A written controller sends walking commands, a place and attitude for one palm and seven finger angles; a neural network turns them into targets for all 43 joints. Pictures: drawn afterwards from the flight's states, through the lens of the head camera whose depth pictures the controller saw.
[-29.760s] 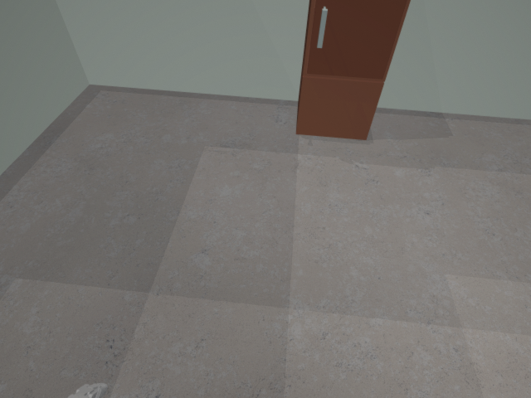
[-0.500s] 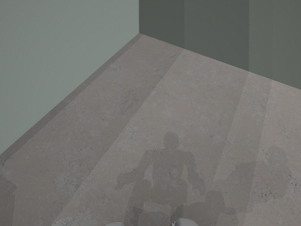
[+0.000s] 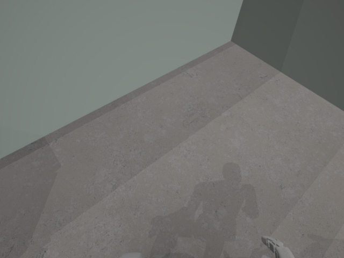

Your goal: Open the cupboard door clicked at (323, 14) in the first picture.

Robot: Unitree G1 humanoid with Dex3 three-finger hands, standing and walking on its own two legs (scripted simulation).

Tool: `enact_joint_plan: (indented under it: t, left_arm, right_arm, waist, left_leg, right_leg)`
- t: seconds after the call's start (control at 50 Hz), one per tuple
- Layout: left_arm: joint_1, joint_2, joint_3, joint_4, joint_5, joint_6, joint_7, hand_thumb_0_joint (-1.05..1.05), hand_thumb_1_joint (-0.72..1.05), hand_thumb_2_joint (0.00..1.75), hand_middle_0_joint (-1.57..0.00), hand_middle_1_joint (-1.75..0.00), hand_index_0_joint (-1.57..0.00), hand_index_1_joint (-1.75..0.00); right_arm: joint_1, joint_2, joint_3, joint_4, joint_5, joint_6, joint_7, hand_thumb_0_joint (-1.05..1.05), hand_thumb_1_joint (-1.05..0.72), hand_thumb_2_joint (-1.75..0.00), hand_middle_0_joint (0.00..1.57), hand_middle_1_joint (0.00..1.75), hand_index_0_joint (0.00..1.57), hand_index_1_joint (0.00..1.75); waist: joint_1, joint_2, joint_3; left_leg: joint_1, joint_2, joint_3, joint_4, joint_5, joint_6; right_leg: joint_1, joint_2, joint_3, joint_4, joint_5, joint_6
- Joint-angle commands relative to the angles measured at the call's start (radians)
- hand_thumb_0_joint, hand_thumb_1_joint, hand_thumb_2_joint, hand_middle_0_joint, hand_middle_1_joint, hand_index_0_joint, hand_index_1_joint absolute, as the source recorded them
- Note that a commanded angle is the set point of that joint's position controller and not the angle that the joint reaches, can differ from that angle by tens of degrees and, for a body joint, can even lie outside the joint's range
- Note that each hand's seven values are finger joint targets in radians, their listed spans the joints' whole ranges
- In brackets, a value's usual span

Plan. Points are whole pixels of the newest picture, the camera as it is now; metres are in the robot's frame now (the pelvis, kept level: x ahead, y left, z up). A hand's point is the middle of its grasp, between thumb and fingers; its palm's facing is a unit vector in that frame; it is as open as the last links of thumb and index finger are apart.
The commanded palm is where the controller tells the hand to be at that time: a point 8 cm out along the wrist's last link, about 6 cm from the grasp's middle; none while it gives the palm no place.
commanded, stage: turn to face it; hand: left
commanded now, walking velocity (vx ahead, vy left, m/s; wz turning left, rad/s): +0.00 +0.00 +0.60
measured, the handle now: out of the picture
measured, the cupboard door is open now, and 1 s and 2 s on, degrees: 47 47 47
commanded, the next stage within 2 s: none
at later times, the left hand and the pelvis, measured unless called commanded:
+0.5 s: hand out of the picture +0.05 +0.17 -0.14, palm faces +0.27 -0.93 -0.26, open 7.3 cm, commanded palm none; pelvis +0.02 -0.05 +0.02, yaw +17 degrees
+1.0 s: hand out of the picture +0.02 +0.20 -0.14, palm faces +0.55 -0.78 -0.29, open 7.3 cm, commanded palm none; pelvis +0.04 -0.05 +0.00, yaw +34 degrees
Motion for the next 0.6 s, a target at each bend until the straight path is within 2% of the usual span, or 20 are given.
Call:
enact_joint_plan:
  t: [0.0,0.02,0.06,0.12,0.16,0.2,0.24,0.26,0.28,0.3,0.32,0.34,0.36,0.38,0.4,0.42,0.48,0.52,0.56,0.58]
  left_arm:
    - [-0.132,0.123,0.036,-0.158,0.002,-0.007,0.017,0.00,0.90,0.90,-0.20,-0.30,-0.20,-0.30]
    - [-0.132,0.121,0.038,-0.127,0.004,-0.004,0.017,0.00,0.90,0.90,-0.20,-0.30,-0.20,-0.30]
    - [-0.098,0.119,0.041,-0.104,0.004,0.006,0.008,0.00,0.90,0.90,-0.20,-0.30,-0.20,-0.30]
    - [-0.086,0.107,0.039,-0.099,0.002,0.006,0.001,0.00,0.90,0.90,-0.20,-0.30,-0.20,-0.30]
    - [-0.098,0.100,0.036,-0.105,0.000,0.004,0.001,0.00,0.90,0.90,-0.20,-0.30,-0.20,-0.30]
    - [-0.089,0.097,0.035,-0.109,-0.001,-0.002,0.003,0.00,0.90,0.90,-0.20,-0.30,-0.20,-0.30]
    - [-0.043,0.103,0.038,-0.103,-0.003,-0.009,0.005,0.00,0.90,0.90,-0.20,-0.30,-0.20,-0.30]
    - [-0.008,0.117,0.044,-0.095,-0.003,-0.016,0.009,0.00,0.90,0.90,-0.20,-0.30,-0.20,-0.30]
    - [0.036,0.180,0.058,-0.093,0.007,-0.027,0.017,0.00,0.90,0.90,-0.20,-0.30,-0.20,-0.30]
    - [0.045,0.270,0.075,-0.097,0.021,-0.033,0.024,0.00,0.90,0.90,-0.20,-0.30,-0.20,-0.30]
    - [0.023,0.271,0.068,-0.109,0.014,-0.031,0.029,0.00,0.90,0.90,-0.20,-0.30,-0.20,-0.30]
    - [-0.056,0.239,0.056,-0.128,0.012,-0.027,0.026,0.00,0.90,0.90,-0.20,-0.30,-0.20,-0.30]
    - [-0.089,0.186,0.050,-0.135,0.010,-0.032,0.029,0.00,0.90,0.90,-0.20,-0.30,-0.20,-0.30]
    - [-0.108,0.166,0.039,-0.137,0.008,-0.032,0.029,0.00,0.90,0.90,-0.20,-0.30,-0.20,-0.30]
    - [-0.102,0.155,0.033,-0.136,0.006,-0.034,0.027,0.00,0.90,0.90,-0.20,-0.30,-0.20,-0.30]
    - [-0.082,0.156,0.034,-0.130,0.008,-0.034,0.028,0.00,0.90,0.90,-0.20,-0.30,-0.20,-0.30]
    - [-0.017,0.189,0.045,-0.108,0.012,-0.037,0.028,0.00,0.90,0.90,-0.20,-0.30,-0.20,-0.30]
    - [0.003,0.207,0.054,-0.094,0.017,-0.036,0.026,0.00,0.90,0.90,-0.20,-0.30,-0.20,-0.30]
    - [-0.010,0.218,0.058,-0.094,0.008,-0.031,0.021,0.00,0.90,0.90,-0.20,-0.30,-0.20,-0.30]
    - [-0.034,0.211,0.058,-0.098,0.000,-0.028,0.017,0.00,0.90,0.90,-0.20,-0.30,-0.20,-0.30]
  right_arm:
    - [0.194,-0.264,-0.062,-0.015,-0.013,-0.014,-0.034,0.00,-0.90,-0.90,0.20,0.30,0.20,0.30]
    - [0.131,-0.229,-0.054,-0.032,-0.014,-0.018,-0.041,0.00,-0.90,-0.90,0.20,0.30,0.20,0.30]
    - [0.064,-0.200,-0.040,-0.046,-0.014,-0.018,-0.045,0.00,-0.90,-0.90,0.20,0.30,0.20,0.30]
    - [0.055,-0.207,-0.045,-0.048,-0.016,-0.019,-0.042,0.00,-0.90,-0.90,0.20,0.30,0.20,0.30]
    - [0.063,-0.211,-0.050,-0.044,-0.018,-0.016,-0.039,0.00,-0.90,-0.90,0.20,0.30,0.20,0.30]
    - [0.065,-0.209,-0.054,-0.041,-0.018,-0.012,-0.036,0.00,-0.90,-0.90,0.20,0.30,0.20,0.30]
    - [0.046,-0.204,-0.059,-0.052,-0.014,-0.007,-0.035,0.00,-0.90,-0.90,0.20,0.30,0.20,0.30]
    - [0.030,-0.193,-0.059,-0.059,-0.008,-0.006,-0.035,0.00,-0.90,-0.90,0.20,0.30,0.20,0.30]
    - [0.029,-0.142,-0.053,-0.074,0.002,-0.005,-0.030,0.00,-0.90,-0.90,0.20,0.30,0.20,0.30]
    - [0.030,-0.077,-0.043,-0.097,0.004,-0.008,-0.024,0.00,-0.90,-0.90,0.20,0.30,0.20,0.30]
    - [0.020,-0.118,-0.053,-0.101,-0.001,-0.002,-0.019,0.00,-0.90,-0.90,0.20,0.30,0.20,0.30]
    - [0.055,-0.096,-0.048,-0.095,-0.004,0.005,-0.009,0.00,-0.90,-0.90,0.20,0.30,0.20,0.30]
    - [0.051,-0.094,-0.052,-0.063,-0.009,0.011,-0.010,0.00,-0.90,-0.90,0.20,0.30,0.20,0.30]
    - [0.059,-0.100,-0.049,-0.049,-0.008,0.013,-0.006,0.00,-0.90,-0.90,0.20,0.30,0.20,0.30]
    - [0.058,-0.087,-0.043,-0.050,-0.006,0.013,-0.001,0.00,-0.90,-0.90,0.20,0.30,0.20,0.30]
    - [0.048,-0.075,-0.039,-0.054,0.000,0.014,0.003,0.00,-0.90,-0.90,0.20,0.30,0.20,0.30]
    - [-0.004,-0.049,-0.023,-0.060,0.003,0.006,0.007,0.00,-0.90,-0.90,0.20,0.30,0.20,0.30]
    - [-0.009,-0.044,-0.018,-0.063,0.005,-0.003,0.007,0.00,-0.90,-0.90,0.20,0.30,0.20,0.30]
    - [0.050,-0.062,-0.020,-0.050,0.001,-0.007,0.003,0.00,-0.90,-0.90,0.20,0.30,0.20,0.30]
    - [0.110,-0.091,-0.027,-0.035,-0.001,-0.011,0.003,0.00,-0.90,-0.90,0.20,0.30,0.20,0.30]
  waist:
    - [-0.098,0.206,-0.195]
    - [-0.071,0.258,-0.174]
    - [-0.036,0.242,-0.122]
    - [-0.023,0.205,-0.140]
    - [-0.030,0.217,-0.142]
    - [-0.027,0.245,-0.151]
    - [-0.003,0.230,-0.158]
    - [0.021,0.193,-0.161]
    - [0.046,0.019,-0.176]
    - [0.054,-0.274,-0.170]
    - [0.051,-0.216,-0.153]
    - [-0.002,-0.137,-0.122]
    - [-0.016,-0.195,-0.118]
    - [-0.029,-0.197,-0.108]
    - [-0.026,-0.210,-0.111]
    - [-0.017,-0.203,-0.123]
    - [0.022,-0.151,-0.143]
    - [0.030,-0.139,-0.151]
    - [-0.001,-0.127,-0.162]
    - [-0.041,-0.065,-0.181]
  left_leg:
    - [0.255,0.397,-0.441,-0.218,0.496,0.246]
    - [0.208,0.328,-0.404,-0.214,0.458,0.205]
    - [0.114,0.258,-0.334,-0.234,0.369,0.155]
    - [0.084,0.217,-0.321,-0.240,0.256,0.137]
    - [0.064,0.203,-0.339,-0.242,0.210,0.133]
    - [0.047,0.194,-0.369,-0.222,0.220,0.129]
    - [-0.018,0.174,-0.379,-0.181,0.216,0.112]
    - [-0.077,0.141,-0.370,-0.135,0.173,0.082]
    - [-0.201,0.058,-0.304,0.008,0.020,0.027]
    - [-0.320,-0.088,-0.107,0.274,-0.281,-0.055]
    - [-0.276,-0.028,-0.144,0.500,-0.356,-0.045]
    - [-0.258,-0.006,-0.150,0.582,-0.284,-0.039]
    - [-0.291,0.007,-0.140,0.634,-0.239,-0.052]
    - [-0.296,0.028,-0.121,0.633,-0.203,-0.067]
    - [-0.287,0.028,-0.093,0.585,-0.190,-0.078]
    - [-0.264,0.024,-0.070,0.512,-0.190,-0.082]
    - [-0.194,0.017,-0.009,0.278,-0.193,-0.086]
    - [-0.140,0.007,0.013,0.147,-0.189,-0.074]
    - [-0.016,-0.009,0.028,-0.003,-0.057,-0.060]
    - [0.112,-0.001,0.004,-0.117,0.075,-0.047]
  right_leg:
    - [-0.328,0.030,0.199,0.403,-0.138,0.034]
    - [-0.313,0.026,0.213,0.397,-0.076,0.037]
    - [-0.249,0.050,0.213,0.358,-0.001,0.036]
    - [-0.168,0.083,0.188,0.210,0.013,0.032]
    - [-0.115,0.109,0.173,0.116,0.021,0.026]
    - [-0.053,0.135,0.164,0.010,0.036,0.020]
    - [0.064,0.155,0.156,-0.124,0.112,0.014]
    - [0.161,0.144,0.160,-0.257,0.187,0.010]
    - [0.282,-0.001,0.313,-0.429,0.156,-0.025]
    - [0.296,-0.276,0.588,-0.520,0.218,-0.141]
    - [0.162,-0.357,0.581,-0.521,0.273,-0.213]
    - [0.088,-0.292,0.467,-0.508,0.222,-0.217]
    - [0.114,-0.219,0.425,-0.476,0.316,-0.189]
    - [0.143,-0.178,0.321,-0.436,0.448,-0.174]
    - [0.170,-0.155,0.243,-0.413,0.569,-0.161]
    - [0.202,-0.148,0.206,-0.395,0.644,-0.155]
    - [0.272,-0.170,0.169,-0.338,0.762,-0.155]
    - [0.289,-0.190,0.170,-0.287,0.790,-0.153]
    - [0.223,-0.177,0.125,-0.214,0.729,-0.111]
    - [0.135,-0.162,0.091,-0.130,0.641,-0.069]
